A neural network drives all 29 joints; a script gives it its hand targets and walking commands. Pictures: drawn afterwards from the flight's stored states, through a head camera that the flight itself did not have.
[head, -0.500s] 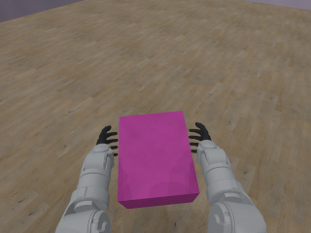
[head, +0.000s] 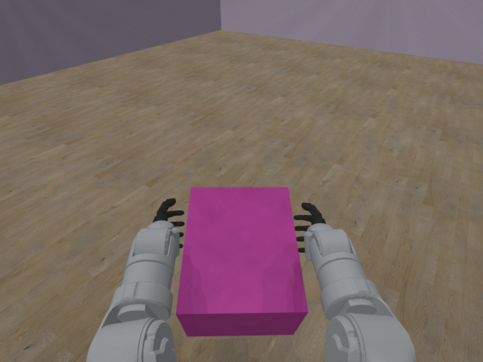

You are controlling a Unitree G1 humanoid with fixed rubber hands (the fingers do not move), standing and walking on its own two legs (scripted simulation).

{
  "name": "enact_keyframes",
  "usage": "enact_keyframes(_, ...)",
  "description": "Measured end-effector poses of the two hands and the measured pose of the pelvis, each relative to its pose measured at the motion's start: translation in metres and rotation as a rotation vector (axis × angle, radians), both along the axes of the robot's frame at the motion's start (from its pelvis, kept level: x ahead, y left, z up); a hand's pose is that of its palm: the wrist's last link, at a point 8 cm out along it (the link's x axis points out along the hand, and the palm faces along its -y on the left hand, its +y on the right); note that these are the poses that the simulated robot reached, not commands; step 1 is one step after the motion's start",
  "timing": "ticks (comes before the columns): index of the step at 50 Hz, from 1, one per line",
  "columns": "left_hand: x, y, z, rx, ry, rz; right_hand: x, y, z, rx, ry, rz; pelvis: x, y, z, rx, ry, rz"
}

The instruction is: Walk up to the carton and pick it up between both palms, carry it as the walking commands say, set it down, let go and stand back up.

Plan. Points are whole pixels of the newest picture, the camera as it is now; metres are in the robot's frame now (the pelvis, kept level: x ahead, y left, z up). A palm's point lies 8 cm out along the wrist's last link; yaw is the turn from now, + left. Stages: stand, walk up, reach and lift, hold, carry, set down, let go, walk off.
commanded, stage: reach and lift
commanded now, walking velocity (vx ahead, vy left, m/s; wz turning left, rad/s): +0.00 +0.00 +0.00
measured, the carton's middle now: (240, 258) +0.34 +0.02 -0.01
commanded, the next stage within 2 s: hold in 1.18 s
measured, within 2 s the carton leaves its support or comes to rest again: neither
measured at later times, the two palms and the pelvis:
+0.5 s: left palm (163, 225) +0.32 +0.16 +0.10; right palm (322, 238) +0.33 -0.13 +0.07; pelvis +0.00 +0.00 +0.00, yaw +0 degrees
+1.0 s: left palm (160, 234) +0.31 +0.16 +0.09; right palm (322, 238) +0.32 -0.13 +0.08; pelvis +0.00 +0.01 +0.00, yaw +0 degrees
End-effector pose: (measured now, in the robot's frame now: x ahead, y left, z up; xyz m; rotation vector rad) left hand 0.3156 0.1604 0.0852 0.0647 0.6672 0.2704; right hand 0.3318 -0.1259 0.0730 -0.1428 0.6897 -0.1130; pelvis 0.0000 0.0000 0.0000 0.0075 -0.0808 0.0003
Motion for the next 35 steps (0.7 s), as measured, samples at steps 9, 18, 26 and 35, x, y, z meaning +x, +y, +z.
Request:
enact_keyframes(9,-0.001,0.001,0.009,0.002,-0.020,-0.007,-0.005,0.001,0.002,0.018,0.004,-0.003,-0.003,0.003,0.000,-0.003,-0.012,0.000)
enact_keyframes(18,0.006,-0.003,0.017,0.016,-0.029,-0.025,-0.004,-0.006,0.001,0.068,0.015,0.022,-0.002,0.002,0.000,-0.003,-0.011,0.000)
enact_keyframes(26,0.008,-0.003,0.013,0.015,-0.016,-0.032,-0.002,-0.007,-0.002,0.060,0.034,0.034,0.000,0.002,0.001,-0.003,-0.007,0.000)
enact_keyframes(35,0.003,-0.002,0.005,0.014,0.002,-0.035,-0.002,-0.006,0.002,0.023,0.045,0.036,0.000,0.003,0.001,-0.004,-0.011,0.000)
